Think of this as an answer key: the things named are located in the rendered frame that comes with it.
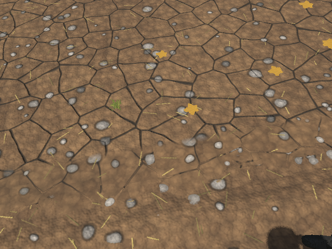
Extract right robot hand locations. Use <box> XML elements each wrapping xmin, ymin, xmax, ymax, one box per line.
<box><xmin>301</xmin><ymin>234</ymin><xmax>332</xmax><ymax>249</ymax></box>

